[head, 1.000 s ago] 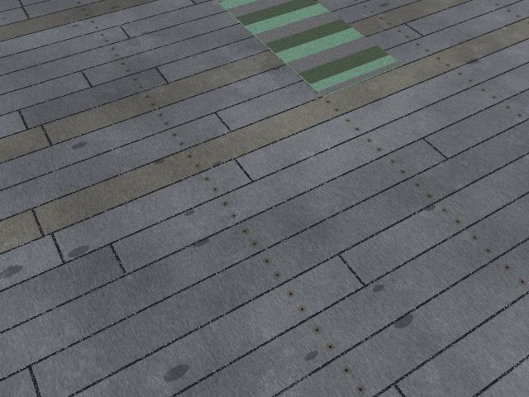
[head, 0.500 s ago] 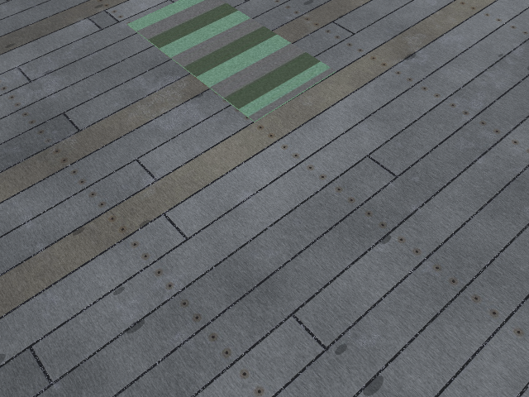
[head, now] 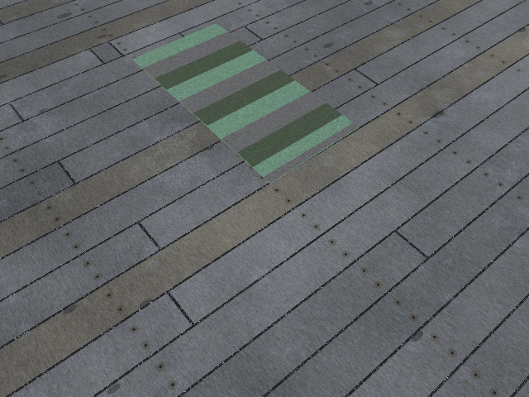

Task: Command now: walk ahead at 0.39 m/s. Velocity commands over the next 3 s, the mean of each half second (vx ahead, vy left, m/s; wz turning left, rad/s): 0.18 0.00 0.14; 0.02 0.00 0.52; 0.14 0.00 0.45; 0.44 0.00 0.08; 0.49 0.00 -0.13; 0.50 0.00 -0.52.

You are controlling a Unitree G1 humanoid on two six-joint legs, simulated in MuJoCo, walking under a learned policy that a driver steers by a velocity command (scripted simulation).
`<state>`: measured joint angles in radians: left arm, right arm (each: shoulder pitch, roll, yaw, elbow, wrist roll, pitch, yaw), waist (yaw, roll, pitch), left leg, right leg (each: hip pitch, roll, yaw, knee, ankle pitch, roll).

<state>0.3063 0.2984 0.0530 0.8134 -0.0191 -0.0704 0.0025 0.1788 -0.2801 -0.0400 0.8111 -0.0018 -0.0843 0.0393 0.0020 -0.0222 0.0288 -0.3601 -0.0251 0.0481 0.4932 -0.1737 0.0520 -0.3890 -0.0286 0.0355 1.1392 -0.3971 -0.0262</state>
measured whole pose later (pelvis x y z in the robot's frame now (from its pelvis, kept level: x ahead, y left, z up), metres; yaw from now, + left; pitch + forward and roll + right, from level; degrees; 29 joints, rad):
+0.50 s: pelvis +0.15 -0.03 +0.00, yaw +7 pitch +2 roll +0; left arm 0.09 0.25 0.05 0.77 0.02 -0.01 0.04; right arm 0.19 -0.31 -0.07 0.86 0.02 0.04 -0.03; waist -0.01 0.03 0.04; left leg -0.47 0.01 0.00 1.04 -0.51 -0.05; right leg -0.36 -0.04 -0.08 0.45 -0.12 -0.01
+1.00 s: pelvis +0.15 +0.01 +0.01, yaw +23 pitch +2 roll -2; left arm 0.05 0.30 0.10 0.85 -0.01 0.00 0.04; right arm 0.21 -0.30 -0.08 0.74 0.01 0.02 -0.04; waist -0.02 -0.01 0.04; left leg -0.29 -0.05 -0.11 0.44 -0.19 0.04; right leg -0.46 0.02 0.07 0.82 -0.34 0.08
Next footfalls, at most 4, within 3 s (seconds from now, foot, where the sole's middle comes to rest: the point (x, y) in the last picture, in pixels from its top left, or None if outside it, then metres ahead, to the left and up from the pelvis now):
0.32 right None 0.27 -0.13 -0.77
0.68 left None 0.18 0.11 -0.77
1.16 right None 0.27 -0.09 -0.77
1.56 left None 0.18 0.18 -0.77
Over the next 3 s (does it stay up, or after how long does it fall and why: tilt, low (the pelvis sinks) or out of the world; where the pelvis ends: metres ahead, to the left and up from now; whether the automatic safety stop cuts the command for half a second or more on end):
stays up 0.83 0.45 0.00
